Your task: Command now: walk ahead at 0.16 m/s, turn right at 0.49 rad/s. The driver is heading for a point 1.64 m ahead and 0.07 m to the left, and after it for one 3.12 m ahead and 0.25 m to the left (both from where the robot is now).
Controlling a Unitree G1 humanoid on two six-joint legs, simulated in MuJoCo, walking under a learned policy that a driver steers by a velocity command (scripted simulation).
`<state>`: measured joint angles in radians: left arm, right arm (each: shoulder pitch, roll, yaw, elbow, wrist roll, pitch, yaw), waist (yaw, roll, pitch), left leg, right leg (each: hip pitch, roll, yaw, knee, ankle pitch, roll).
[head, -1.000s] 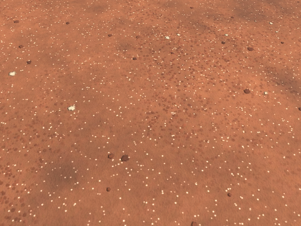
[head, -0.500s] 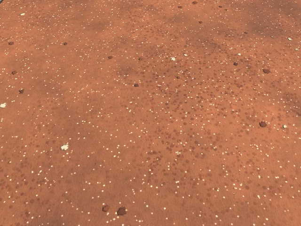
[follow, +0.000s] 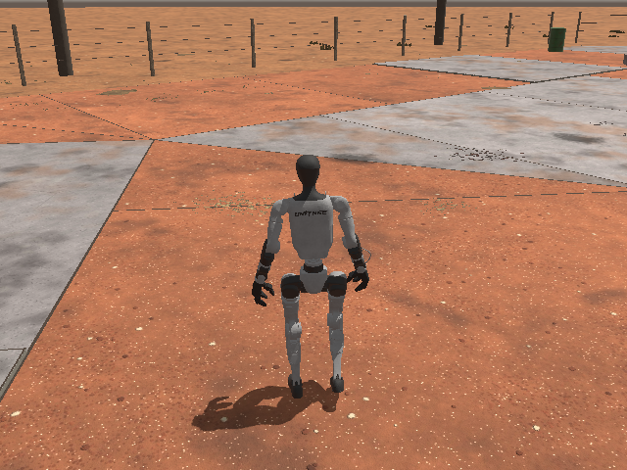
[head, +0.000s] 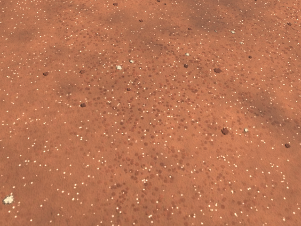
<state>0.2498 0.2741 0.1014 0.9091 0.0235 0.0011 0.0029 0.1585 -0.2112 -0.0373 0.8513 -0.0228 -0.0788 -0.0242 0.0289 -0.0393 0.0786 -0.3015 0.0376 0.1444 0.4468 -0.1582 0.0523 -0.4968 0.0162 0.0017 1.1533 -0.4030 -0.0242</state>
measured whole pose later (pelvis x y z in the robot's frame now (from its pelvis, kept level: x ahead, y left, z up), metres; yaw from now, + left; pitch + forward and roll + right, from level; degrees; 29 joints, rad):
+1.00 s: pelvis +0.04 -0.01 +0.01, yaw -5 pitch -2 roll +0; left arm 0.27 0.19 0.01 1.12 0.01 0.00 0.03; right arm 0.29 -0.16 -0.01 1.09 -0.01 -0.01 -0.03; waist 0.01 0.00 0.02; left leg -0.13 -0.01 0.02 0.38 -0.22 0.02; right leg -0.19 0.01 -0.02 0.36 -0.14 -0.01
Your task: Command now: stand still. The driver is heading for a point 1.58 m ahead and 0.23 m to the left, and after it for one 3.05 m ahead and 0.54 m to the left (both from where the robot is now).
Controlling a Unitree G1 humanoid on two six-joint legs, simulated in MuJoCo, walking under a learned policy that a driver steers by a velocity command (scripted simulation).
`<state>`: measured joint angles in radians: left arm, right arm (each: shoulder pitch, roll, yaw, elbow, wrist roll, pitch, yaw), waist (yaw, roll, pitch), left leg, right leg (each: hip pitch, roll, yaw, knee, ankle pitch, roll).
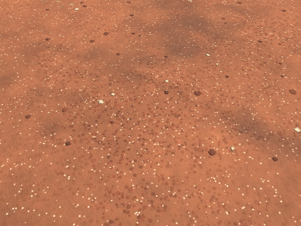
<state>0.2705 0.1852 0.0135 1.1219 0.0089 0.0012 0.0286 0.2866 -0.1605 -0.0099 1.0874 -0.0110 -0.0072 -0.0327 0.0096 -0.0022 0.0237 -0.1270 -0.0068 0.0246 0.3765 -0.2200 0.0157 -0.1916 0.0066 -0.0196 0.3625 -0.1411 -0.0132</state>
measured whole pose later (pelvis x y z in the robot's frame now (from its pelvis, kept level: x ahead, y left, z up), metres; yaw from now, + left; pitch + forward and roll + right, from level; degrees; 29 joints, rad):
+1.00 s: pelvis +0.20 -0.03 -0.01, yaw +0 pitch +2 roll +0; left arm 0.54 0.12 0.01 1.13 0.02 -0.10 0.02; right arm 0.05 -0.19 -0.04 0.95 -0.02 -0.03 0.03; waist 0.05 0.03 0.03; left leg -0.63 0.05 0.09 0.74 -0.11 0.05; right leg 0.11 0.06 -0.05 0.17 -0.32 -0.07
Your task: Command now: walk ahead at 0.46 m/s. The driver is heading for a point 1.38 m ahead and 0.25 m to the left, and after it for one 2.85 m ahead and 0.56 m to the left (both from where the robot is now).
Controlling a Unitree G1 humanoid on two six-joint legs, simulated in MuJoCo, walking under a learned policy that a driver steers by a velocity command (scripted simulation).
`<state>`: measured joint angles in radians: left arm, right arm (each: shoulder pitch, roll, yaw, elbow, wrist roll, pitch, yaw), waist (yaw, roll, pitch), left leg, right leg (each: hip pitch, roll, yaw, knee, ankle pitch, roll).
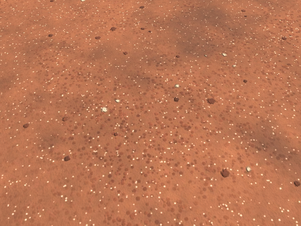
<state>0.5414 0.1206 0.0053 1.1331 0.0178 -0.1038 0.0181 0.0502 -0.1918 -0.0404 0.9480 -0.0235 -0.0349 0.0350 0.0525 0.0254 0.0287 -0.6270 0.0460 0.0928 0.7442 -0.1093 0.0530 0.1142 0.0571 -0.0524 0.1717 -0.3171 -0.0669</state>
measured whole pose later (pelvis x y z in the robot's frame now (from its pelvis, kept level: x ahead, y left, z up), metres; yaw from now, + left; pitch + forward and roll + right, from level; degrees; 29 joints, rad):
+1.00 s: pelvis +0.29 +0.00 +0.00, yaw +1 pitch -2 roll -1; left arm 0.28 0.12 0.01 1.15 0.01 -0.02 0.05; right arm 0.33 -0.13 0.01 1.14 -0.01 -0.02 -0.05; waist 0.00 0.01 0.04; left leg -0.01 -0.01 0.08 0.36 -0.33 0.04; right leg -0.19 0.05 -0.08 0.40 -0.19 -0.06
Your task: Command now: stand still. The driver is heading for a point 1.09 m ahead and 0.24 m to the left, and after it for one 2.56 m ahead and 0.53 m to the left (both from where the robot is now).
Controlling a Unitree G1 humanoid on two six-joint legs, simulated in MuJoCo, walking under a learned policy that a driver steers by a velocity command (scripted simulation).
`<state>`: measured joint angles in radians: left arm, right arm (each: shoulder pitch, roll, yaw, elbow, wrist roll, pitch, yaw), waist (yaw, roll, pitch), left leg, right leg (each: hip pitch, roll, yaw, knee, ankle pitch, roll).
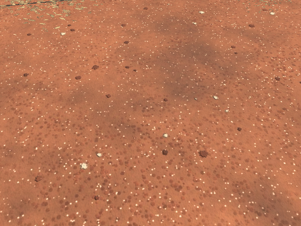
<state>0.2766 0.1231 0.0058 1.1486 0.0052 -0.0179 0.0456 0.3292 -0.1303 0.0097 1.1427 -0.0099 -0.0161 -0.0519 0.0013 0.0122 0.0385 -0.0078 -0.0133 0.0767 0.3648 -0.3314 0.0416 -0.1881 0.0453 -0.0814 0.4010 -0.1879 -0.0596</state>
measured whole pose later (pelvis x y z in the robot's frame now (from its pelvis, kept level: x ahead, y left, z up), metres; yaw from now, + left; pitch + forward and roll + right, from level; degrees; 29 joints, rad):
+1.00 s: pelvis +0.19 -0.06 +0.00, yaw +6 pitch -1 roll -1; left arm 0.36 0.16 0.05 1.05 0.02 -0.09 0.01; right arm 0.28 -0.19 -0.06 0.99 -0.03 -0.04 0.02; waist -0.01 0.03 0.03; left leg -0.55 0.07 0.02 1.15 -0.22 0.10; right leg -0.11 0.02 -0.19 0.35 -0.24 -0.06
